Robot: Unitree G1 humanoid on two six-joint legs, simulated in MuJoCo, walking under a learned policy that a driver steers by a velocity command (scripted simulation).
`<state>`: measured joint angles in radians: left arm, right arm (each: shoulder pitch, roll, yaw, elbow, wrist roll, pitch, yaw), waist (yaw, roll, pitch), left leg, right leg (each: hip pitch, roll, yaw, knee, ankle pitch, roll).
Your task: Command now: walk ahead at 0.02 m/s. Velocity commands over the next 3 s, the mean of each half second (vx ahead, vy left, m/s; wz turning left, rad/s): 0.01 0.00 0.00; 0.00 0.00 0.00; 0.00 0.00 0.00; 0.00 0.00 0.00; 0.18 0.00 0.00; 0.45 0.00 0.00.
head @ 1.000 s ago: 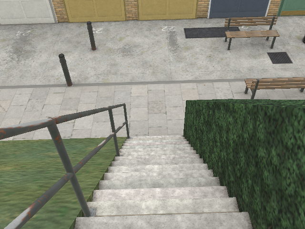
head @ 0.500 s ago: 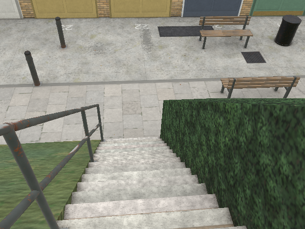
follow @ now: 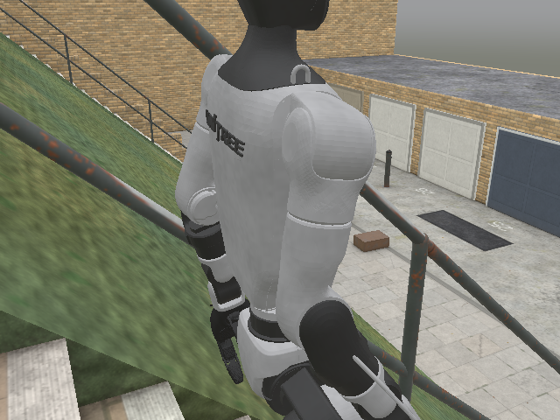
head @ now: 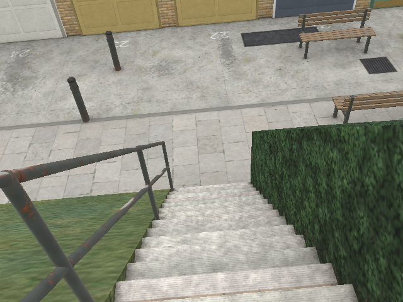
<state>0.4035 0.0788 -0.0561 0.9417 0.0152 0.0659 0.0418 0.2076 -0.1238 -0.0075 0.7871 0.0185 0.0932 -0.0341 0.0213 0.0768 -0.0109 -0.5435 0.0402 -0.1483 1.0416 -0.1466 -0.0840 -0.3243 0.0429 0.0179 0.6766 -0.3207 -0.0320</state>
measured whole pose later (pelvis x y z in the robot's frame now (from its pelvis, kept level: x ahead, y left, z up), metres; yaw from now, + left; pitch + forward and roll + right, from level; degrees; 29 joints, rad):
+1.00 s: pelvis +0.06 +0.04 +0.03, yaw +1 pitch -1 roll +0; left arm 0.34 0.20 0.01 0.98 -0.03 0.06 0.03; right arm 0.32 -0.21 -0.03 0.95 0.02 0.08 -0.04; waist 0.01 0.01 0.02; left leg -0.09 0.01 -0.09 0.34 -0.24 -0.03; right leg -0.08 -0.03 0.03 0.32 -0.23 0.04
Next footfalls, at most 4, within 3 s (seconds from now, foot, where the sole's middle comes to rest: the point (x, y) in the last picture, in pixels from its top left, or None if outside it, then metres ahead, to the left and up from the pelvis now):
0.02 left None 0.06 0.18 -0.76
2.92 left None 0.27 0.18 -0.97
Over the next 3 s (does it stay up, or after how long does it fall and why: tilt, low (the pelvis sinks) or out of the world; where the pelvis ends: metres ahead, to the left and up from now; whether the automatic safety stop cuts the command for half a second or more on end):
stays up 0.23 0.10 -0.21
